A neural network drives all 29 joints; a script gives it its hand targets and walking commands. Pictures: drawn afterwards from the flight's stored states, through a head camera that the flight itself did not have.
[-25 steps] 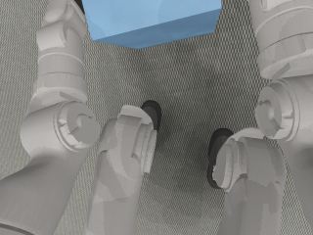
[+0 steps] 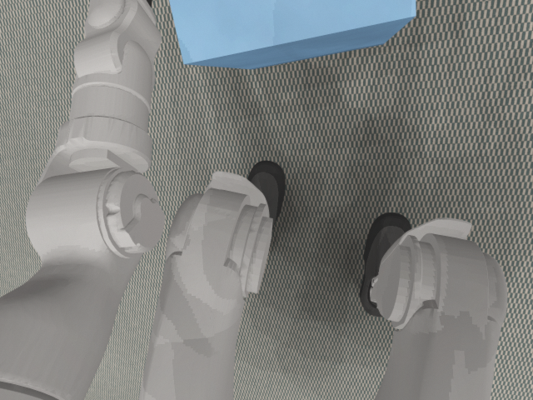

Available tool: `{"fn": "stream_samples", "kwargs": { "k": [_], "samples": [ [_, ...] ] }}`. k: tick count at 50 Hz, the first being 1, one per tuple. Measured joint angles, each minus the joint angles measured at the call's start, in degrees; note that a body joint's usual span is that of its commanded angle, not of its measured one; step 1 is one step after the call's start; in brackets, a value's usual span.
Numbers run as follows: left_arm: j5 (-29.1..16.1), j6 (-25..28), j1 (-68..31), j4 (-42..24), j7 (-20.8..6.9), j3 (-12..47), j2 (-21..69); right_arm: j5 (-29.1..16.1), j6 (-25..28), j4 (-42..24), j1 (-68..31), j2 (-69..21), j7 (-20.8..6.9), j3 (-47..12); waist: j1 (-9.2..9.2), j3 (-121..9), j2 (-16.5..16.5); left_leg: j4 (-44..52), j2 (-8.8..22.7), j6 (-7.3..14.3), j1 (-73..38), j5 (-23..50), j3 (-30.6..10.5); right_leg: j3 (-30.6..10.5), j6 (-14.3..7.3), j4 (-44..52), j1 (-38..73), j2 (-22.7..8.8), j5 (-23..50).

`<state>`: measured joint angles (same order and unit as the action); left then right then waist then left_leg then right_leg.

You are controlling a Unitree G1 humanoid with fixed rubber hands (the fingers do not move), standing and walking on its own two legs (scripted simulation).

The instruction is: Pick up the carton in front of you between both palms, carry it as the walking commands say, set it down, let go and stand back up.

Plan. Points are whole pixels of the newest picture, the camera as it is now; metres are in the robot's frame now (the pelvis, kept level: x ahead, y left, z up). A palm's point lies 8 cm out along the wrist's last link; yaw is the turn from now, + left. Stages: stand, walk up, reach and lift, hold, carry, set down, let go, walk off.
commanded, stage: set down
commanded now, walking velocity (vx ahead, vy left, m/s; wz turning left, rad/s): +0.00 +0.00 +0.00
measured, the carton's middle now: out of the picture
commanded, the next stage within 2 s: let go in 0.96 s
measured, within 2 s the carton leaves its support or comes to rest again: neither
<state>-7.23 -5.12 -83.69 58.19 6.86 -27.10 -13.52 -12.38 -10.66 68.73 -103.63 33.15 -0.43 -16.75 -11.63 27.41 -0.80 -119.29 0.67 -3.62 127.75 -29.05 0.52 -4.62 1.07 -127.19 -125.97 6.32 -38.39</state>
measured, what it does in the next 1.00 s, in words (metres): rises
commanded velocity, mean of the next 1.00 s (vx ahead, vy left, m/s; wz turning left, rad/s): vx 0.00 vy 0.00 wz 0.00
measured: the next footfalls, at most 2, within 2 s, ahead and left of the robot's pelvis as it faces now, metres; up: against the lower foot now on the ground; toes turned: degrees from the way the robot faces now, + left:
none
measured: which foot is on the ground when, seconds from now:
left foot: down 0.00-1.00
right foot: down 0.00-1.00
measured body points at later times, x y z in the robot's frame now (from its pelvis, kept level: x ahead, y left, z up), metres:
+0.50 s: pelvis +0.01 +0.00 +0.10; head +0.37 +0.02 +0.36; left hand +0.52 +0.27 -0.02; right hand +0.66 -0.09 -0.01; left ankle +0.14 +0.14 -0.35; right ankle +0.08 -0.11 -0.35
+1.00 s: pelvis +0.03 +0.00 +0.23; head +0.37 +0.01 +0.53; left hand +0.52 +0.28 +0.13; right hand +0.66 -0.10 +0.13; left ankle +0.13 +0.14 -0.35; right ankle +0.08 -0.11 -0.35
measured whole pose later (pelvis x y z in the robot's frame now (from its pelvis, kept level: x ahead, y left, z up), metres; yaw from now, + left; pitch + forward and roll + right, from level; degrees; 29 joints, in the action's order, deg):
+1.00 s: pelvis +0.03 +0.00 +0.23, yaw -1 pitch +48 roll +2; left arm 0.2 -17.6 -65.0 33.8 6.8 -28.1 -4.5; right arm 4.1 -18.1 61.8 -87.3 27.6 -6.6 5.6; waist -12.9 1.6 3.7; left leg -67.9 0.0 -2.3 99.0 -16.7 -1.2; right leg -3.5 0.4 -73.4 -96.8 3.0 -24.3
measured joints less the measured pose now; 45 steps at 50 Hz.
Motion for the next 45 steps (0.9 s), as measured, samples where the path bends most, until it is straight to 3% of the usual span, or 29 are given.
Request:
{"fn": "stream_samples", "kwargs": {
  "k": [8, 18, 36, 45],
  "samples": [
    [-1.62, -4.5, 2.76, -10.14, 2.48, 3.66, 2.83, 4.63, -2.85, -2.53, 1.7, -1.13, 0.01, 5.85, -0.93, -5.92, 0.93, 4.07, -1.94, 0.04, -0.48, 1.45, -0.74, 0.85, -0.4, 4.02, 1.72, -2.27, 0.04],
    [1.33, -8.45, 6.68, -14.87, 3.52, 2.9, 5.59, 9.73, -4.67, -1.29, 5.77, -1.82, -1.8, 13.86, -1.26, -14.58, 2.55, 14.16, -2.71, 0.17, -3.99, 3.71, -2.13, 2.18, -0.84, 15.06, 5.75, -3.55, 2.61],
    [3.88, -12.7, 13.68, -22.73, 2.02, 0.43, 7.43, 13.93, -8.43, -8.17, 12.21, -3.75, -4.33, 17.96, -1.36, -23.75, 3.25, 33.09, -1.6, 1.2, -13.97, 7.43, -1.64, 1.33, -0.42, 34.9, 14.91, -3.38, 8.05],
    [5.39, -13.2, 16.94, -24.73, 1.08, -0.02, 8.33, 15.07, -8.44, -8.55, 15.14, -4.52, -5.48, 20.26, -1.35, -25.18, 4.19, 44.74, -1.01, 1.29, -23.34, 10.38, -1.8, 1.28, -0.61, 47.0, 23.97, -3.29, 11.76]
  ]
}}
